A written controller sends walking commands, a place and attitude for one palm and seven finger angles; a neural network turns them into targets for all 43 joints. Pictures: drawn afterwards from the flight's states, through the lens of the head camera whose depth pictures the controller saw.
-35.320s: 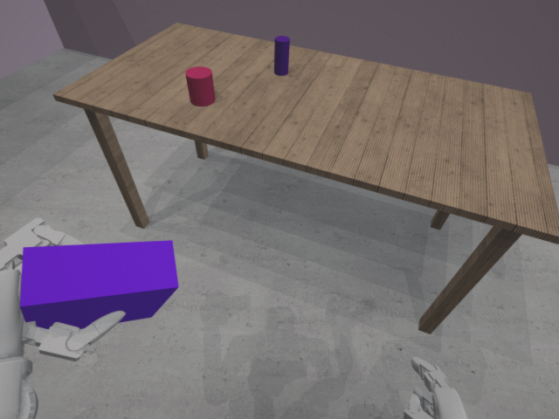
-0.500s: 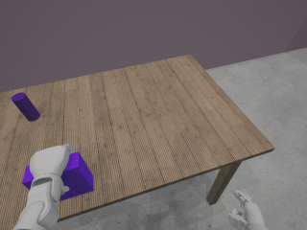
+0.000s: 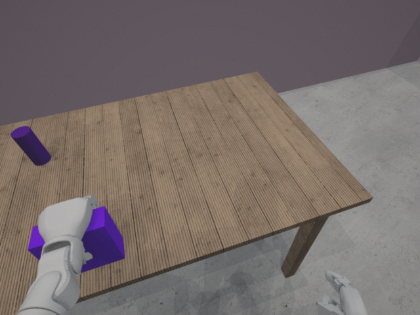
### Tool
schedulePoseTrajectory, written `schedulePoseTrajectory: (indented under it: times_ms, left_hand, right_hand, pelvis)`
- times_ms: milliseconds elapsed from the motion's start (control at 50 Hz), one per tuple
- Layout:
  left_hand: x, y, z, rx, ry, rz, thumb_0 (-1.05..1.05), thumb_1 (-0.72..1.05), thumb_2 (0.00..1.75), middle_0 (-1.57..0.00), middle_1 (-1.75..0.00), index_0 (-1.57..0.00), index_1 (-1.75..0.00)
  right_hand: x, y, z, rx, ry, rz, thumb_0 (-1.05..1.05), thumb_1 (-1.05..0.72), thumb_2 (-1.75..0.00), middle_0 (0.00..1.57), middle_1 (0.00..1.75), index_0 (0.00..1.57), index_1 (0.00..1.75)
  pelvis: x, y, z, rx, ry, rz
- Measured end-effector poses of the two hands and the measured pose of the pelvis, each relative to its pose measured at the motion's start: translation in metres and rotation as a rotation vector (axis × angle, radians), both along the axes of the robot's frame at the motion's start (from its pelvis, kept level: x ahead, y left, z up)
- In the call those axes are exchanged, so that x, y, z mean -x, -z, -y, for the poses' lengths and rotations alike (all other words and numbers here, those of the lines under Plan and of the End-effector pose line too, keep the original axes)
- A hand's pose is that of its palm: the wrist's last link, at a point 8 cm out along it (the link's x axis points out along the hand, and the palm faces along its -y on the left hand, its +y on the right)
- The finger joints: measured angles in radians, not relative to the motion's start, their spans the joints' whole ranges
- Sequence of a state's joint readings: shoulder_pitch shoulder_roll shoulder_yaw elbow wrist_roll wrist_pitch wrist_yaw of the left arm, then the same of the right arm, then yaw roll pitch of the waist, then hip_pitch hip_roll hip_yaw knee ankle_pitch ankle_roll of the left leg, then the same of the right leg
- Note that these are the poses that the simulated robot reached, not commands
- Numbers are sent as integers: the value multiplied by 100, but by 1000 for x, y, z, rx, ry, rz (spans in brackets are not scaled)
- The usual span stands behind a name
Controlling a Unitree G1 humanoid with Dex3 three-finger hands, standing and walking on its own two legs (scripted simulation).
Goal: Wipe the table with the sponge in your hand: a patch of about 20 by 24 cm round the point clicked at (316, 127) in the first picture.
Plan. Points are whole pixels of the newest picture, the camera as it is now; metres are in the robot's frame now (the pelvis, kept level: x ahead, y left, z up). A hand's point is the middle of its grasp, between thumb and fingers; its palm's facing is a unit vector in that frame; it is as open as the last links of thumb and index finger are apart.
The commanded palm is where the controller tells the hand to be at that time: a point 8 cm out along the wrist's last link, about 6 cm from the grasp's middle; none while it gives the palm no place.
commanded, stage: wipe forward along the first lane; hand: left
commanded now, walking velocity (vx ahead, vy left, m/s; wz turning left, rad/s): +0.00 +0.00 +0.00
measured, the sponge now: (86, 248) +0.23 +0.32 -0.05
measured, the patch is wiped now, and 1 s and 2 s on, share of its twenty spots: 0.15 0.40 0.55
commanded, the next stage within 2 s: slide across to the middle lane in 1.52 s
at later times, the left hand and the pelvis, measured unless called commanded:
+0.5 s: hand (82, 211) +0.29 +0.33 +0.01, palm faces -0.18 +0.03 -0.98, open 9.9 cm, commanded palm +0.29 +0.33 +0.03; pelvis -0.03 -0.02 -0.02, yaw +1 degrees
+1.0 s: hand (82, 195) +0.33 +0.35 +0.01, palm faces -0.18 +0.05 -0.98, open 9.8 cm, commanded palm +0.33 +0.35 +0.03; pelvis -0.05 -0.03 -0.04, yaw -1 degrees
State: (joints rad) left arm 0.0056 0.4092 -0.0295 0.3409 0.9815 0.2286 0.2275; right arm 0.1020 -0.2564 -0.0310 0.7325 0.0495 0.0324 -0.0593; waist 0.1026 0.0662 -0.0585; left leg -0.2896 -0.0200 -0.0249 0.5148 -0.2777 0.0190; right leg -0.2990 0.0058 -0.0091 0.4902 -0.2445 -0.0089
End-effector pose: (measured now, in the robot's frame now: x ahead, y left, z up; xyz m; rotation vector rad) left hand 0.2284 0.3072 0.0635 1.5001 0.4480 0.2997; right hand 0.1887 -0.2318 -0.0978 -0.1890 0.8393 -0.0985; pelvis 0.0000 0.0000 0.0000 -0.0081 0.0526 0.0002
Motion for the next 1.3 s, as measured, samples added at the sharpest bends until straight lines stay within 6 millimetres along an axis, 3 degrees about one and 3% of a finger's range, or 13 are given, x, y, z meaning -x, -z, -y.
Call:
schedulePoseTrajectory:
  times_ms: [300, 480, 660, 800, 1000, 1300]
  left_hand:
    - [-26, 0, -7, -43, 25, -57, 0, -58, 114, -83, -132, -83, -134]
    - [-51, 1, -16, -77, 37, -92, 1, -61, 116, -83, -130, -84, -135]
    - [-63, 2, -22, -86, 29, -85, 1, -61, 116, -83, -130, -84, -135]
    - [-75, 1, -28, -99, 12, -82, 2, -61, 116, -83, -130, -84, -136]
    - [-91, 2, -35, -107, 16, -96, 2, -61, 116, -83, -130, -84, -137]
    - [-119, 1, -53, -104, -3, -95, 2, -61, 116, -83, -129, -84, -138]
  right_hand:
    - [30, 18, 14, 17, 15, -62, 1, -91, -90, 20, 30, 20, 29]
    - [80, 38, 42, 41, 74, -157, 1, -91, -90, 20, 30, 20, 29]
    - [137, 54, 65, 61, 140, -271, 1, -91, -90, 20, 30, 20, 29]
    - [165, 58, 74, 68, 167, -310, 1, -91, -90, 20, 30, 20, 29]
    - [179, 59, 75, 79, 176, -314, 1, -91, -90, 20, 30, 20, 29]
    - [175, 62, 60, 84, 162, -343, 1, -91, -90, 21, 30, 20, 29]
  pelvis:
    - [18, 7, 12, -2, -17, -50]
    - [29, 16, 21, 0, -14, -110]
    - [39, 24, 27, 3, -3, -154]
    - [47, 30, 31, 6, 2, -179]
    - [53, 37, 30, 13, 12, -214]
    - [47, 43, 20, 26, 12, -259]
